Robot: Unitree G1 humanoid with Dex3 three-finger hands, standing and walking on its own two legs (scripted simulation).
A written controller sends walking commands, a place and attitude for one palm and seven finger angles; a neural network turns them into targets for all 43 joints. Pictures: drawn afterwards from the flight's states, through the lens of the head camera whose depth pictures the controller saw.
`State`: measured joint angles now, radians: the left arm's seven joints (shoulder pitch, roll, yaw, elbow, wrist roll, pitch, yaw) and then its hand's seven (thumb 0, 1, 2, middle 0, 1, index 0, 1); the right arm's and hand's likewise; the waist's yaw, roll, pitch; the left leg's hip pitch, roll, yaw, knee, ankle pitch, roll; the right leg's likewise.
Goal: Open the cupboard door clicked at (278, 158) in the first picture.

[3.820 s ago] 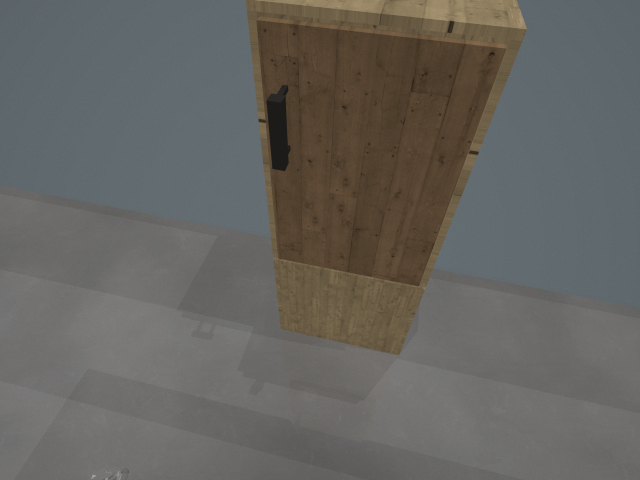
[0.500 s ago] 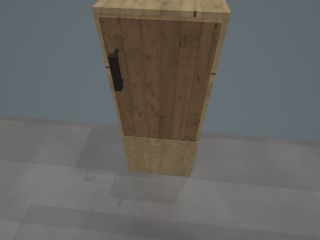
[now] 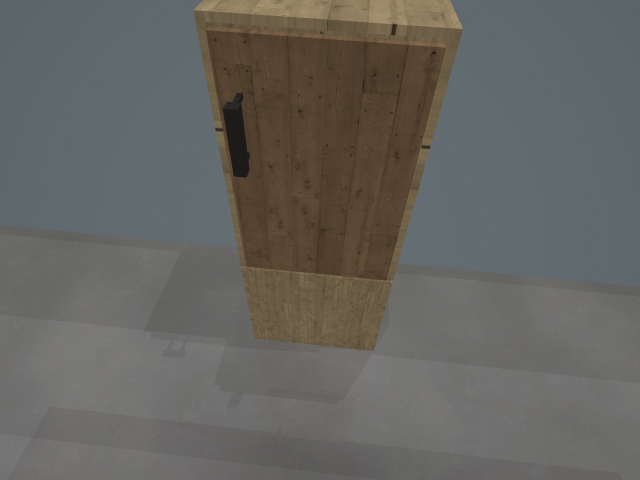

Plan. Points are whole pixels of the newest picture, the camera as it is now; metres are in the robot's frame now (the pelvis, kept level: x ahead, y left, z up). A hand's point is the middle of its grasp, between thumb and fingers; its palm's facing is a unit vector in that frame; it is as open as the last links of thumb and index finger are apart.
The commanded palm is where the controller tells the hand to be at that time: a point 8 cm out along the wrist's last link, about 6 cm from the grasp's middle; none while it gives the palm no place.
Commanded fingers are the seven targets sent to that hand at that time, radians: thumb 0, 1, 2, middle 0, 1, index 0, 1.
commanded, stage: look again from close up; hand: left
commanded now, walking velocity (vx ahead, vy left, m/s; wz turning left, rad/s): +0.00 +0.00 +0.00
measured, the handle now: (240, 135) +0.66 +0.19 +0.08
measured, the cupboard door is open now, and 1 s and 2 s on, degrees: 0 0 0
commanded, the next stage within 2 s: shuffle to correct the standing spot in 0.42 s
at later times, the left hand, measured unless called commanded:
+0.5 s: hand out of the picture +0.00 +0.16 -0.18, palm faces +0.02 -0.99 -0.14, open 7.4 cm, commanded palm none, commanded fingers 0.00 0.90 0.90 -0.20 -0.30 -0.20 -0.30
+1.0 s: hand out of the picture +0.03 +0.16 -0.19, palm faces +0.05 -0.99 -0.09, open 7.4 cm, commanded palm none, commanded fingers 0.00 0.90 0.90 -0.20 -0.30 -0.20 -0.30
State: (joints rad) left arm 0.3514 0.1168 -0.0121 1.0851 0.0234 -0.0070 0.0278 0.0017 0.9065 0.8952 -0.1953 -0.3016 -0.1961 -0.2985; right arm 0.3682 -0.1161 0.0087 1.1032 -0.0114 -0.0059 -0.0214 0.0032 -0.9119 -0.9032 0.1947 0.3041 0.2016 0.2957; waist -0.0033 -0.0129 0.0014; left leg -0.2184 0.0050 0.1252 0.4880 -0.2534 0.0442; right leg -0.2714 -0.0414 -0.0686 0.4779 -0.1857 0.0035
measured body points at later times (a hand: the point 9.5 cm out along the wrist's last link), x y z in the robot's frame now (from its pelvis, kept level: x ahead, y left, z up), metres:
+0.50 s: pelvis +0.02 +0.01 +0.00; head +0.02 +0.01 +0.45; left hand +0.00 +0.21 -0.16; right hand +0.00 -0.20 -0.16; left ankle +0.01 +0.09 -0.74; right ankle +0.04 -0.12 -0.74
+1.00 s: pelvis +0.09 +0.02 -0.01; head +0.10 +0.04 +0.44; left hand +0.03 +0.22 -0.18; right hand +0.08 -0.20 -0.16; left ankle +0.05 +0.09 -0.74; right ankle +0.04 -0.11 -0.71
